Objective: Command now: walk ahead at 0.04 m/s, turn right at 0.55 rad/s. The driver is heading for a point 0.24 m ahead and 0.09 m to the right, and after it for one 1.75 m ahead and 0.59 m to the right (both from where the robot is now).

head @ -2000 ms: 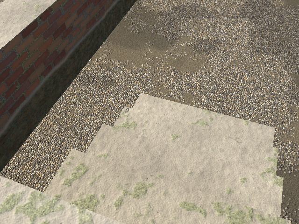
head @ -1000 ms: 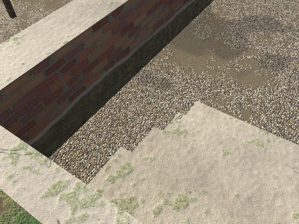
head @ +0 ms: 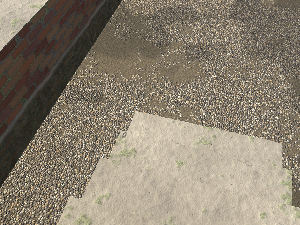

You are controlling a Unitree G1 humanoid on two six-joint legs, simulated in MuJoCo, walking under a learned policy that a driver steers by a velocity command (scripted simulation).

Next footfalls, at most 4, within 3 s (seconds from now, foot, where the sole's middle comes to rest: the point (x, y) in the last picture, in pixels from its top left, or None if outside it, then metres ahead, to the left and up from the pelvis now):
0.12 right None -0.02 -0.15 -0.78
0.64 left None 0.04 0.08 -0.78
0.92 right None -0.09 -0.14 -0.78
2.54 left None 0.37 -0.08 -0.96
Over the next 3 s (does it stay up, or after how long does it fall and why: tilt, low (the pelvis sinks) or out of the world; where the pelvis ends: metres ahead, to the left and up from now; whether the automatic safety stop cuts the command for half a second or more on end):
stays up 0.43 -0.26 -0.27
